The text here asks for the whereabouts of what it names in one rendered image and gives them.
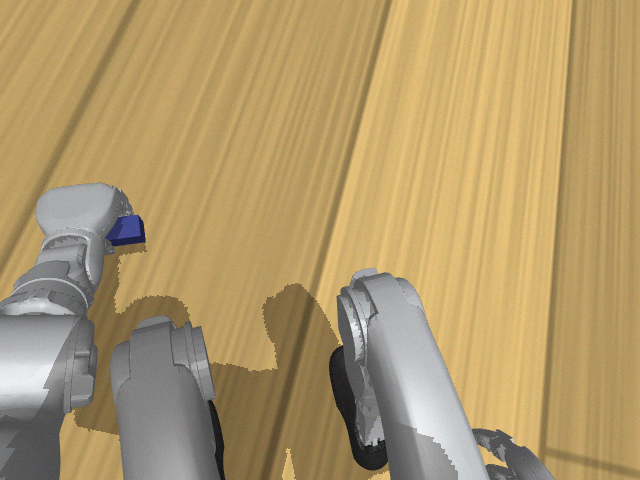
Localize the left robot foot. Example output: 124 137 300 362
208 400 225 480

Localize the left robot arm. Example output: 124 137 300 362
0 229 105 480

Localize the small box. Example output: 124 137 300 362
105 215 146 247

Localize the left robot hand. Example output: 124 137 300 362
36 183 134 256

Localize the right robot foot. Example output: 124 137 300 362
329 346 388 471

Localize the right robot hand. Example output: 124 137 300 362
472 428 555 480

